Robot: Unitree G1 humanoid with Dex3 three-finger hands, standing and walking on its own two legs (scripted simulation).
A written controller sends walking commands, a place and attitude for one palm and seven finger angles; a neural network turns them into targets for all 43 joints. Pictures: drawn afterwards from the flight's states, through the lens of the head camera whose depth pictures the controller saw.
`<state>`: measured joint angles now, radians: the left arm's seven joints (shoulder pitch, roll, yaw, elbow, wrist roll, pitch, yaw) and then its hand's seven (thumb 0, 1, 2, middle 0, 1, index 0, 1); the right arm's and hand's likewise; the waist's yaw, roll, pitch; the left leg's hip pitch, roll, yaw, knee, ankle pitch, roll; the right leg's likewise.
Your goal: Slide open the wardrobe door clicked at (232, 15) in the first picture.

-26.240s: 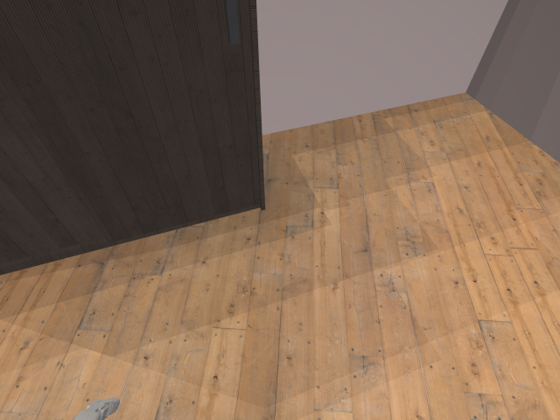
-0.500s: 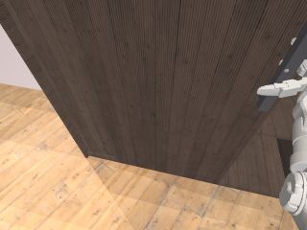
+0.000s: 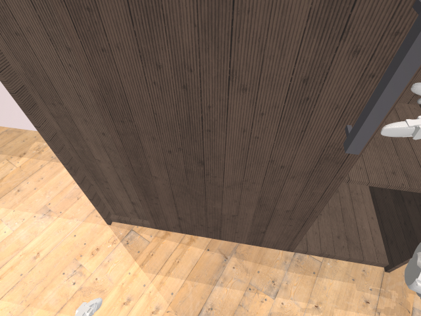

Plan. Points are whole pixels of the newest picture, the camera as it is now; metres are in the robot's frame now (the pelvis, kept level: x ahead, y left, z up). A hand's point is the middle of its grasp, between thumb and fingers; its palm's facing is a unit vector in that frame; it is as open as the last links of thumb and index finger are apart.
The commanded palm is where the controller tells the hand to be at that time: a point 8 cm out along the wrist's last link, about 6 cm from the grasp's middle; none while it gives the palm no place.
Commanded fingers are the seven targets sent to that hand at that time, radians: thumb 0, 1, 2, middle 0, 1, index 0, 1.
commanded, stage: slip the hand off the handle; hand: right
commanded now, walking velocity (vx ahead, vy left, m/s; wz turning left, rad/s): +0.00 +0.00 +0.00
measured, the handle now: (380, 88) +0.48 -0.26 +0.20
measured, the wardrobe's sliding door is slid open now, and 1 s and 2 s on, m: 0.42 0.42 0.42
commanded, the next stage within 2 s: draw the hand back to the body in 0.80 s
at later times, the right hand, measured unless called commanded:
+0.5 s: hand out of the picture +0.39 -0.31 +0.20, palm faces +0.37 +0.92 -0.13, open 14.7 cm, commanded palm +0.34 -0.35 +0.20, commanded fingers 0.00 0.55 -0.20 0.25 1.15 0.25 1.15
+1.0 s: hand out of the picture +0.31 -0.30 +0.20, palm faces +0.30 +0.95 -0.05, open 14.7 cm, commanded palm +0.27 -0.34 +0.20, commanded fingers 0.00 0.55 -0.20 0.25 1.15 0.25 1.15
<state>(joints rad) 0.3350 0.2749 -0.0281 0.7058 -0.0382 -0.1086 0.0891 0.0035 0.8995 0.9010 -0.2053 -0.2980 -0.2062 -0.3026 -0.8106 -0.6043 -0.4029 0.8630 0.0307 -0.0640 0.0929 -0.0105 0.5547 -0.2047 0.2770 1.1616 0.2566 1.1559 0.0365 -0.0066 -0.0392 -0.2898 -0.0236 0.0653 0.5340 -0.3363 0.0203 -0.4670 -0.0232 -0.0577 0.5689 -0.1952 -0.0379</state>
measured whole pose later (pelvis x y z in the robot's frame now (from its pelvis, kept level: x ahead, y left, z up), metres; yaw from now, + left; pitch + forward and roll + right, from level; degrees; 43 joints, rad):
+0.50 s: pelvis +0.01 +0.00 +0.00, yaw +1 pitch +5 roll +1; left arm 0.33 0.27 -0.02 0.65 -0.06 -0.07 0.10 0.01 0.90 0.90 -0.20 -0.30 -0.20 -0.30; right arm -0.44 -0.55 -0.53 0.46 0.14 0.03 0.16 -0.01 0.55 -0.20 0.25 1.15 0.25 1.15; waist 0.01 -0.03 -0.07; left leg -0.26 -0.03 0.04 0.54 -0.36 0.02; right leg -0.43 -0.03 -0.08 0.58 -0.23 -0.03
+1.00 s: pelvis +0.00 +0.01 +0.00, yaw -1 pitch +0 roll +1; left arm 0.22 0.26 -0.08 0.67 -0.08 -0.13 0.15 0.01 0.90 0.90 -0.20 -0.30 -0.21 -0.30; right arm -0.34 -0.50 -0.46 0.33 0.26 0.13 0.26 -0.01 0.56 -0.20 0.25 1.15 0.25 1.15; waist -0.05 -0.04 -0.05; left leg -0.17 -0.03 0.09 0.50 -0.33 0.03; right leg -0.35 -0.02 -0.03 0.54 -0.18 -0.02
